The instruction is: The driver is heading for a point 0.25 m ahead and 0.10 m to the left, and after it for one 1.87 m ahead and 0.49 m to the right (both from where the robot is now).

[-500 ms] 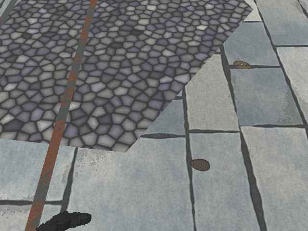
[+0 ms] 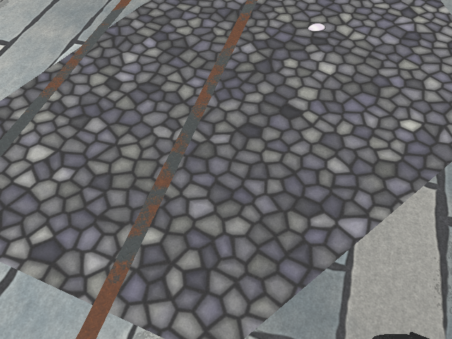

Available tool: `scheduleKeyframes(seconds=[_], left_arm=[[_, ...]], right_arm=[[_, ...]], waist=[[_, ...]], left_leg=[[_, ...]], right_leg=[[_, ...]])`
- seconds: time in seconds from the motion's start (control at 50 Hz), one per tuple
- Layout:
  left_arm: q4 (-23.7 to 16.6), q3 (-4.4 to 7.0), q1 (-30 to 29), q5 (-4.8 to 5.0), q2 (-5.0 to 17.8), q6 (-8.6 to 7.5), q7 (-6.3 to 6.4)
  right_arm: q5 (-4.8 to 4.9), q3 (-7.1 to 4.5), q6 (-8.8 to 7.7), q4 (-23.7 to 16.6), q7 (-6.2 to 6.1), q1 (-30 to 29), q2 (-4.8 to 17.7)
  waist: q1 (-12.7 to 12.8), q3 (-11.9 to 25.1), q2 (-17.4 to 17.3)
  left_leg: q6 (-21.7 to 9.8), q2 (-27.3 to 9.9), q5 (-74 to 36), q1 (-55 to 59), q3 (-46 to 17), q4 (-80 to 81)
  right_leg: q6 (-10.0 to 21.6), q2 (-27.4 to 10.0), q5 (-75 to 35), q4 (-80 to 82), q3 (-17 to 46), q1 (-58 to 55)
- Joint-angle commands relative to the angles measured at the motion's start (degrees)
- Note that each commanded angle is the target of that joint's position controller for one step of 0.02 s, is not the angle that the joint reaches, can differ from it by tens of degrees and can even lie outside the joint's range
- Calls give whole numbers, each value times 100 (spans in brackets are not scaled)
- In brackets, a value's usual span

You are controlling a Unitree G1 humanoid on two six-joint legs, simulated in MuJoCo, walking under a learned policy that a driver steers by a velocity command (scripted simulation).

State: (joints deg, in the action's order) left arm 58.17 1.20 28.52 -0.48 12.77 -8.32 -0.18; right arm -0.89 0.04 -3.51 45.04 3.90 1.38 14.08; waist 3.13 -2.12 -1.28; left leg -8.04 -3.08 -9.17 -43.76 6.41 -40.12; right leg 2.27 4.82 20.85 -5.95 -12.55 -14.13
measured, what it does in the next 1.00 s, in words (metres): walks ahead, turning right: left foot, then right foot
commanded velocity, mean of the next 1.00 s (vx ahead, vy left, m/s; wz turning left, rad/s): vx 1.00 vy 0.00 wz -0.53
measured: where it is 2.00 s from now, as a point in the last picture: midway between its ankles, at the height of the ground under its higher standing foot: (386, 74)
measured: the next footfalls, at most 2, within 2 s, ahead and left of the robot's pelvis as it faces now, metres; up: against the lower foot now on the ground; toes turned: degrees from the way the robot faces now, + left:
left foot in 0.08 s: +0.30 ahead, +0.05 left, +0.00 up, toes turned +8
right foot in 0.54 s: +0.72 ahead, -0.05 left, +0.00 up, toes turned -13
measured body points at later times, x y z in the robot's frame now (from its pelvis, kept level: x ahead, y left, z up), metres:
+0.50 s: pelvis +0.48 +0.00 -0.01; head +0.51 +0.00 +0.44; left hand +0.68 +0.22 -0.12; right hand +0.41 -0.24 -0.14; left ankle +0.26 +0.05 -0.71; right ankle +0.69 -0.08 -0.68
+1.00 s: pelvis +0.96 -0.07 -0.01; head +0.99 -0.09 +0.44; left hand +1.11 +0.21 -0.12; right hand +1.07 -0.38 -0.07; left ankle +1.14 +0.00 -0.72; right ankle +0.71 -0.04 -0.67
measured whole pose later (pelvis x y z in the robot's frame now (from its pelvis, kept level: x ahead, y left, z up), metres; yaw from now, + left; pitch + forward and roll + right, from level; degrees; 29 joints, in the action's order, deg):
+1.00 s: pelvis +0.96 -0.07 -0.01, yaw -34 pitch +3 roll +1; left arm 49.5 6.1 24.5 0.4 20.8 -4.1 -0.6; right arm -2.9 1.5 -5.9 35.0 -0.8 0.0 15.0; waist 6.4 -1.7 1.4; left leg 2.5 -1.5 6.7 -30.6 -1.9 -34.3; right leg 7.8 8.8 28.2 -50.5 14.6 3.8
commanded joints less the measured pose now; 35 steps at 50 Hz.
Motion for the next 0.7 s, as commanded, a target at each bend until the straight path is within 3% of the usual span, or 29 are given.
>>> scheduleKeyframes(seconds=[0.02, 0.04, 0.06, 0.08, 0.1, 0.12, 0.14, 0.16, 0.18, 0.2, 0.22, 0.26, 0.3, 0.34, 0.4, 0.46, 0.48, 0.5, 0.52, 0.54, 0.56, 0.58, 0.6, 0.62, 0.64, 0.66, 0.68, 0.7], left_arm=[[-379, 182, -98, -51, 1133, 51, 249], [-437, 234, -206, -114, 1310, 169, 333], [-469, 254, -371, -169, 1397, 255, 360], [-514, 274, -690, -201, 1448, 312, 338], [-568, 252, -902, -189, 1078, 249, 231], [-988, 51, 276, 184, 414, 167, 87], [-1053, 49, -702, 155, 732, 90, 120], [-1110, 60, -956, 182, 763, 82, 78], [-1127, 52, -1119, 102, 654, 135, 36], [-982, 21, -953, -2, 513, 284, -11], [-906, 1, -761, -73, 401, 455, -92], [-999, 23, -973, -67, 348, 638, -198], [-1219, 21, -1611, -8, 347, 685, -235], [-1338, -3, -2031, 46, 287, 637, -252], [-1543, -49, -2699, 65, 276, 530, -297], [-1514, -20, -2545, -5, 468, 506, -344], [-1410, 32, -2160, -14, 622, 531, -336], [-1215, 123, -1420, -19, 845, 564, -315], [-898, 262, -269, -23, 1113, 594, -276], [-544, 441, 1064, -6, 1367, 615, -187], [-460, 579, 968, 212, 1428, 693, -93], [-639, 631, 100, -58, 2005, 734, -89], [-832, 650, -44, -84, 1818, 739, -45], [-816, 537, -183, -119, 1245, 722, 26], [-755, 463, -431, -92, 997, 697, 23], [-832, 451, -566, -64, 1080, 606, 51], [-880, 412, -686, -22, 1011, 511, 68], [-917, 382, -761, 17, 997, 429, 52]], right_arm=[[-32, -83, -58, -196, -7, 87, 478], [-26, -157, -55, -32, -15, 770, 664], [-62, -261, -43, 321, -62, 1911, 845], [-95, -417, -2, 686, -176, 3116, 1054], [31, -626, 130, 712, -309, 3237, 1407], [-182, -672, 92, 576, -297, 2738, 1920], [-130, -684, 103, 491, -342, 2551, 1459], [-137, -589, 48, 620, -388, 2266, 1052], [-180, -487, -43, 655, -370, 1980, 659], [-184, -415, -165, 643, -380, 1817, 521], [-110, -350, -265, 707, -393, 1762, 367], [-20, -355, -435, 806, -345, 1776, 453], [-12, -371, -523, 846, -278, 1957, 527], [9, -338, -566, 872, -251, 2133, 480], [48, -263, -564, 933, -355, 2402, 472], [42, -268, -499, 892, -601, 2416, 809], [22, -309, -429, 831, -706, 2310, 977], [-22, -364, -333, 738, -782, 2106, 1146], [-75, -428, -236, 597, -807, 1727, 1309], [-123, -504, -141, 432, -784, 1147, 1449], [-130, -460, -181, 289, -623, 557, 1062], [-21, -213, -341, -377, -508, 1273, 277], [-25, -101, -488, -593, -472, 1166, 371], [-72, -101, -586, -572, -415, 938, 604], [-151, -121, -551, -589, -389, 806, 608], [-297, -72, -428, -591, -373, 907, 541], [-386, -38, -260, -592, -353, 928, 535], [-396, -8, -133, -669, -332, 845, 511]], waist=[[-522, -124, 647], [-902, 280, 762], [-1400, 804, 869], [-1996, 1090, 860], [-1863, 1282, -414], [-695, 2305, -1498], [-1169, 1922, -94], [-847, 664, 383], [-555, 197, 807], [-322, -45, 865], [-119, -204, 693], [-1, -444, 374], [-197, -603, 137], [-355, -611, -57], [-548, -617, -25], [-280, -200, -383], [-21, 47, -521], [404, 412, -642], [1000, 876, -699], [1737, 1199, -505], [1696, 822, 832], [244, 1163, 1790], [451, 1731, 931], [214, 751, -203], [-164, 188, -670], [-399, -30, -572], [-544, -230, -638], [-621, -358, -542]], left_leg=[[-221, 752, 258, 1520, 651, 378], [-304, 975, 601, 2220, 642, 399], [-471, 1050, 933, 3470, 346, 369], [-708, 765, 1392, 4710, -299, 760], [-715, -76, 1966, 5715, -1498, 719], [-1919, -1793, 2325, 7392, -4667, 1327], [-1676, -1643, 3515, 6882, -4763, 2334], [-1306, -1562, 3649, 5557, -3908, 2699], [-977, -1371, 3374, 4505, -3345, 2880], [-736, -1183, 3002, 3734, -2761, 2988], [-475, -985, 2901, 3014, -2249, 3215], [-39, -703, 2310, 2659, -1425, 3428], [367, -366, 1049, 2786, -573, 3578], [606, -106, -371, 3144, 104, 3524], [803, -117, -1833, 3892, 615, 3534], [988, -447, -4668, 4900, 869, 2793], [1014, -590, -5425, 5092, 897, 2228], [1008, -723, -6009, 5072, 863, 1325], [947, -843, -6117, 4698, 759, -45], [845, -752, -4963, 3822, 647, -2262], [758, 520, 1012, 2224, 529, -4739], [1072, 851, 3825, -333, -419, -6307], [940, 595, 3619, -1012, -1329, -6110], [796, 229, 3088, -961, -1371, -5200], [799, -10, 2911, -506, -1254, -4495], [877, -114, 2967, -179, -1245, -4185], [993, -284, 2919, 150, -1181, -3801], [1091, -391, 2906, 494, -1063, -3279]], right_leg=[[-219, -1504, -7921, -947, -244, 641], [-247, -1603, -8574, -1997, -246, 561], [-149, -1755, -8719, -3291, -87, 931], [31, -1695, -7700, -5036, 15, 1713], [99, -607, -1976, -7529, 83, 3119], [27, -181, 894, -9335, 1343, 5376], [273, -429, 234, -9171, 1703, 6017], [341, -739, -218, -8576, 1655, 6105], [364, -1002, -461, -7994, 1745, 5721], [342, -1144, -597, -7772, 1846, 5260], [263, -1288, -725, -7470, 1877, 4796], [164, -1415, -1046, -6898, 1841, 4871], [188, -1325, -1737, -6127, 1534, 5157], [286, -1142, -2432, -5327, 1122, 5238], [455, -847, -3054, -4051, 431, 5155], [669, -281, -3075, -3226, -46, 4524], [717, -69, -2805, -3161, -109, 4097], [799, 136, -2416, -3217, -93, 3348], [983, 209, -2013, -3313, 117, 2237], [1366, -66, -1586, -2980, 779, 1026], [1515, -398, -1459, -2597, 1502, 367], [2664, -1442, -1896, -2527, 4274, -815], [3008, -2061, 57, -1237, 5866, -1128], [2533, -1969, 679, -621, 5665, 33], [2101, -1637, 496, -480, 5015, 1169], [2038, -1447, 24, -504, 4704, 1883], [1940, -1162, -172, -409, 4322, 2583], [1863, -912, -278, -308, 3950, 3239]])
Over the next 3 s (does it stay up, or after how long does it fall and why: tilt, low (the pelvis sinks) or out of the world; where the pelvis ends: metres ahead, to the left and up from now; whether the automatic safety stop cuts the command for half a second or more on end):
stays up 2.56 -0.98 0.01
